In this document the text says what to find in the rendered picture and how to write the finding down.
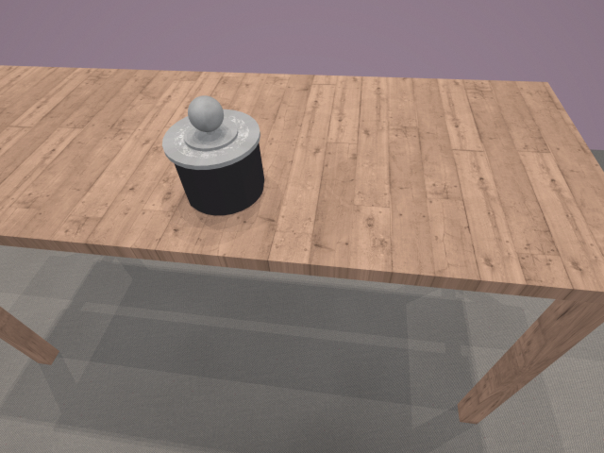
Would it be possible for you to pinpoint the knob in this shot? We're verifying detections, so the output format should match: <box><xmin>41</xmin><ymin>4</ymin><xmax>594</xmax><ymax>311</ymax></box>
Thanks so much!
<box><xmin>188</xmin><ymin>95</ymin><xmax>224</xmax><ymax>132</ymax></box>

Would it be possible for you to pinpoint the pot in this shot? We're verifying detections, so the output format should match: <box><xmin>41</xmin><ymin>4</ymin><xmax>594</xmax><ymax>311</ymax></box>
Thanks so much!
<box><xmin>175</xmin><ymin>143</ymin><xmax>264</xmax><ymax>215</ymax></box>

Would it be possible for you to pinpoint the table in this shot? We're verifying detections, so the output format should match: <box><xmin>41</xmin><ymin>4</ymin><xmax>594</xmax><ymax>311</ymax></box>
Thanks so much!
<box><xmin>0</xmin><ymin>65</ymin><xmax>604</xmax><ymax>424</ymax></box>

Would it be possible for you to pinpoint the lid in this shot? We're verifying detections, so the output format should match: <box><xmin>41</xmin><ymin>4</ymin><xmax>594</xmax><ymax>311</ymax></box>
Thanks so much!
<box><xmin>162</xmin><ymin>109</ymin><xmax>260</xmax><ymax>170</ymax></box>

